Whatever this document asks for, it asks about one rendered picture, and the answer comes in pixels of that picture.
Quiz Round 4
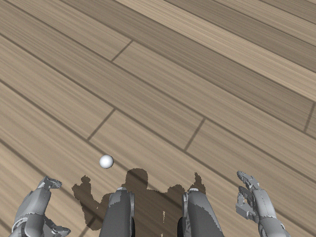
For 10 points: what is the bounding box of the right robot arm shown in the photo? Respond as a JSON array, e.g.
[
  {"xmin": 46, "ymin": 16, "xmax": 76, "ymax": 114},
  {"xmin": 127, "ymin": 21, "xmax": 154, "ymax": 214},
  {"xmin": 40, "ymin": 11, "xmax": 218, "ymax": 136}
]
[{"xmin": 258, "ymin": 217, "xmax": 291, "ymax": 237}]

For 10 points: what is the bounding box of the left robot hand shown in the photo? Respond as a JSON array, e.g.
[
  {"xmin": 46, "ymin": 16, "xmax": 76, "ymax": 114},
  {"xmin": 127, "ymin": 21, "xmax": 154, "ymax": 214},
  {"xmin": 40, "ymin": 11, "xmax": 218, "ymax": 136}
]
[{"xmin": 14, "ymin": 176, "xmax": 71, "ymax": 237}]

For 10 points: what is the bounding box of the left robot arm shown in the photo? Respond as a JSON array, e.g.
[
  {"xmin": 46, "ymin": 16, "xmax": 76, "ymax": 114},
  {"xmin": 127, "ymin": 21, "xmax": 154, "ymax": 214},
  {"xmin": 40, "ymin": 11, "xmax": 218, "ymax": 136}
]
[{"xmin": 9, "ymin": 214, "xmax": 44, "ymax": 237}]

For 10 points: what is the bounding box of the ball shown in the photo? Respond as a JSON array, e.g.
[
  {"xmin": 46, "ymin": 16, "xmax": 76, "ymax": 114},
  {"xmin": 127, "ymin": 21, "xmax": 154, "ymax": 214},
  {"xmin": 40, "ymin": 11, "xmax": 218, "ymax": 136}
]
[{"xmin": 99, "ymin": 155, "xmax": 113, "ymax": 168}]

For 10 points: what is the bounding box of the right robot hand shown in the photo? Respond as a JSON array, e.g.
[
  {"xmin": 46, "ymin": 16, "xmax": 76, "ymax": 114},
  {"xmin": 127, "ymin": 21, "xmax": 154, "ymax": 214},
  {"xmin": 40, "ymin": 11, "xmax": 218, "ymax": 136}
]
[{"xmin": 236, "ymin": 171, "xmax": 277, "ymax": 224}]

